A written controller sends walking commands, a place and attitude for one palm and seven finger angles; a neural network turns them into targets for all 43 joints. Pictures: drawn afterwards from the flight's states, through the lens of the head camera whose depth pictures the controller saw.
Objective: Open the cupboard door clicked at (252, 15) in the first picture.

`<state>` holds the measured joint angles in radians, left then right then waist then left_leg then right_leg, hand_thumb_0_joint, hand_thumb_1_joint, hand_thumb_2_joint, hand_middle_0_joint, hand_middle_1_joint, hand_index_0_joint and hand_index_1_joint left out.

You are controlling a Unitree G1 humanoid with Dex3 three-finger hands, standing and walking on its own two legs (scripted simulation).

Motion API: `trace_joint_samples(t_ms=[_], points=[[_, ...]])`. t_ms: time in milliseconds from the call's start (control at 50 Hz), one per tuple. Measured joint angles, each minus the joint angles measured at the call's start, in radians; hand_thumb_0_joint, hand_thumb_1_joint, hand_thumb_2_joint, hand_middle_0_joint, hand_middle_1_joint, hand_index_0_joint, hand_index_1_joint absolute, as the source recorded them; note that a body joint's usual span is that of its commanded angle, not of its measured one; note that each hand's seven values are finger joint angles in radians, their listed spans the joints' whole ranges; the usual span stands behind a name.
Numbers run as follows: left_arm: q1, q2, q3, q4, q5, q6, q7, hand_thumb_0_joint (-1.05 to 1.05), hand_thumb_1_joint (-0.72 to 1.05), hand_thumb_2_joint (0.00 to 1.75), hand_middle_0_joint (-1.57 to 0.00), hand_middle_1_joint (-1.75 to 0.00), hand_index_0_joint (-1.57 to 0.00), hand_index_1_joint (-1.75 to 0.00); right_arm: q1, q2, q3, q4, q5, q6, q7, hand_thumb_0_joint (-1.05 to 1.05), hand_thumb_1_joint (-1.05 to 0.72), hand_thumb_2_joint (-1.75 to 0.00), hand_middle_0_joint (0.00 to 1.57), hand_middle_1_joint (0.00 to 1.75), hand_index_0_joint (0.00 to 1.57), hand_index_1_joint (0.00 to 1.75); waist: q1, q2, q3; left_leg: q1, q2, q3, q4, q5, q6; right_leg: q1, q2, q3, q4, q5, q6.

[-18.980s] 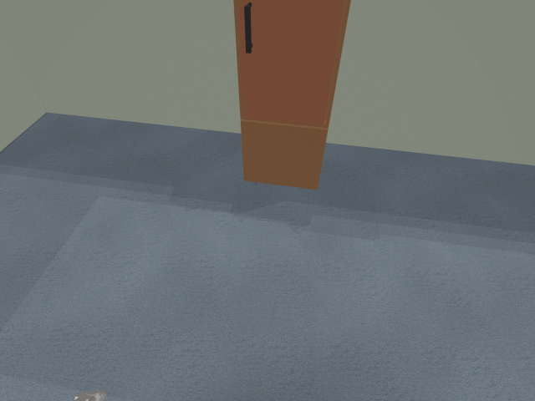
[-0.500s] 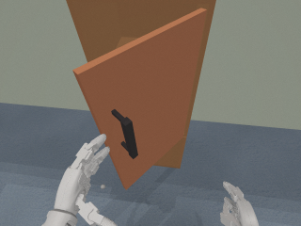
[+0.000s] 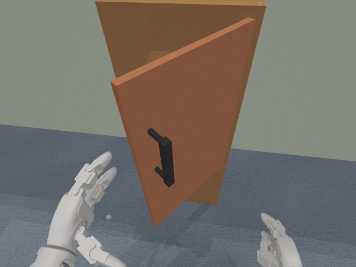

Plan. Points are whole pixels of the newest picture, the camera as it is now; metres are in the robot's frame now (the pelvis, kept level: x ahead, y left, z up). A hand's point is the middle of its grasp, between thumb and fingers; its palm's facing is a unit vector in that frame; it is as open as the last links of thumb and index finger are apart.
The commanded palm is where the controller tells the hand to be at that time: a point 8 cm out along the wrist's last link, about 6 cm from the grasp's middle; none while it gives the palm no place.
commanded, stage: draw the hand back to the body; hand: left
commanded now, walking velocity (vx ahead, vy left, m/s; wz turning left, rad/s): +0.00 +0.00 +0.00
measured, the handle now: (161, 159) +0.33 +0.06 +0.09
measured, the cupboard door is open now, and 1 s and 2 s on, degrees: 52 52 52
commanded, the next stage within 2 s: step back with the hand held close in 1.30 s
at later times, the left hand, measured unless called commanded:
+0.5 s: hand (59, 202) +0.20 +0.21 +0.15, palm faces +0.25 -0.91 -0.34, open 14.1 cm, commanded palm +0.16 +0.26 +0.17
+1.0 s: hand (13, 170) +0.22 +0.27 +0.21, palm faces +0.46 -0.79 -0.40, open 8.3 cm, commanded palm +0.17 +0.30 +0.21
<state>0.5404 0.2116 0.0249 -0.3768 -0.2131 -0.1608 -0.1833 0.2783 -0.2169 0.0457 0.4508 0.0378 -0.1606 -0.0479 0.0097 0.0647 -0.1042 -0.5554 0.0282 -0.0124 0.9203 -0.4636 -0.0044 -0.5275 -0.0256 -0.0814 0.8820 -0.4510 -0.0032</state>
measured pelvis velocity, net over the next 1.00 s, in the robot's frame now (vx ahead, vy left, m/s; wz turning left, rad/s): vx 0.02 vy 0.00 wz -0.03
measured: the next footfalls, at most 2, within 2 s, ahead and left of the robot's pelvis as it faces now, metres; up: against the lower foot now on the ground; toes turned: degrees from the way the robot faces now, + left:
none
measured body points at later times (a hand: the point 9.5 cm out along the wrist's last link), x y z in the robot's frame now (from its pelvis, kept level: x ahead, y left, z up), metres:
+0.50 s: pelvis +0.01 +0.01 +0.04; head +0.00 -0.01 +0.49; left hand +0.18 +0.26 +0.17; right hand +0.19 -0.20 -0.04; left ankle +0.00 +0.12 -0.69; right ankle +0.00 -0.12 -0.69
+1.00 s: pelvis +0.02 +0.00 +0.05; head +0.00 -0.02 +0.50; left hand +0.19 +0.31 +0.23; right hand +0.21 -0.22 -0.03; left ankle +0.00 +0.12 -0.69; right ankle +0.00 -0.12 -0.69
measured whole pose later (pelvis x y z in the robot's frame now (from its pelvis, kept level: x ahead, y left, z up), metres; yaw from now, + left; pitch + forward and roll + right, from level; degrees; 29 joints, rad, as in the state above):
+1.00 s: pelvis +0.02 +0.00 +0.05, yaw -2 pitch -5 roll +0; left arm 0.44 0.34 0.34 -0.36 -0.05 -0.06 0.12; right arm 0.18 -0.23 0.02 0.65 -0.01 -0.11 -0.08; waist 0.08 0.07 0.02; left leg -0.06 0.02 0.03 0.40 -0.26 0.00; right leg -0.05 -0.01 -0.05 0.38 -0.24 0.00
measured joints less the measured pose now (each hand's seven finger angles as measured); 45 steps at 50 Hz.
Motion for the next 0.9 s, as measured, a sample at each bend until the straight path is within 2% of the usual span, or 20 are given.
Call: trace_joint_samples(t_ms=[240, 280, 340, 380, 440, 580, 900], points=[[-0.016, 0.046, 0.095, -0.018, -0.051, 0.078, -0.057, -0.01, -0.47, 0.32, -0.15, -0.3, -0.15, -0.3, -0.006, -0.022, 0.01, 0.039, 0.009, -0.035, -0.017, 0.02, -0.91, -0.9, 0.2, 0.3, 0.2, 0.3, 0.017, 0.002, 0.017, 0.085, -0.003, -0.006, -0.063, 0.024, 0.007, 0.097, 0.0, -0.008, -0.082, 0.032, 0.007], [-0.017, 0.068, 0.087, -0.042, 0.019, 0.096, 0.02, -0.01, -0.44, 0.33, -0.15, -0.3, -0.16, -0.3, -0.009, -0.019, 0.009, 0.047, -0.001, -0.032, -0.031, 0.02, -0.91, -0.9, 0.2, 0.3, 0.2, 0.3, 0.03, -0.004, 0.024, 0.116, -0.001, 0.002, -0.09, 0.033, 0.007, 0.124, 0.003, 0.0, -0.107, 0.042, 0.008], [0.007, 0.07, 0.076, -0.074, 0.1, 0.116, 0.154, -0.01, -0.37, 0.36, -0.15, -0.3, -0.16, -0.3, -0.018, -0.011, 0.008, 0.058, -0.014, -0.018, -0.045, 0.02, -0.91, -0.9, 0.2, 0.3, 0.2, 0.3, 0.031, -0.004, 0.042, 0.173, -0.001, 0.009, -0.151, 0.057, 0.007, 0.178, 0.005, 0.006, -0.168, 0.07, 0.01], [0.02, 0.066, 0.073, -0.08, 0.132, 0.123, 0.211, -0.01, -0.31, 0.38, -0.16, -0.3, -0.16, -0.3, -0.024, -0.007, 0.009, 0.068, -0.02, -0.009, -0.05, 0.01, -0.91, -0.9, 0.2, 0.3, 0.2, 0.3, 0.033, -0.005, 0.054, 0.21, -0.003, 0.014, -0.195, 0.076, 0.009, 0.213, 0.005, 0.01, -0.211, 0.089, 0.011], [0.023, 0.067, 0.076, -0.071, 0.162, 0.126, 0.261, -0.01, -0.22, 0.42, -0.16, -0.3, -0.17, -0.3, -0.031, -0.003, 0.011, 0.089, -0.028, -0.002, -0.055, 0.01, -0.91, -0.9, 0.2, 0.3, 0.2, 0.3, 0.039, -0.005, 0.074, 0.263, -0.006, 0.02, -0.257, 0.103, 0.011, 0.264, 0.003, 0.014, -0.271, 0.116, 0.013], [-0.001, 0.089, 0.129, -0.038, 0.18, 0.123, 0.302, 0.0, 0.01, 0.52, -0.17, -0.3, -0.18, -0.3, -0.054, 0.001, 0.013, 0.146, -0.042, 0.007, -0.052, 0.01, -0.91, -0.9, 0.2, 0.3, 0.2, 0.3, 0.051, -0.003, 0.107, 0.369, -0.015, 0.03, -0.378, 0.151, 0.013, 0.362, -0.001, 0.022, -0.381, 0.161, 0.017], [-0.077, 0.12, 0.27, -0.003, 0.166, 0.107, 0.304, 0.01, 0.56, 0.76, -0.19, -0.31, -0.2, -0.3, -0.094, -0.009, -0.017, 0.186, -0.048, 0.044, -0.035, 0.01, -0.91, -0.9, 0.2, 0.3, 0.2, 0.3, 0.066, 0.002, 0.125, 0.482, -0.011, 0.044, -0.503, 0.197, 0.007, 0.464, 0.006, 0.033, -0.493, 0.204, 0.012]])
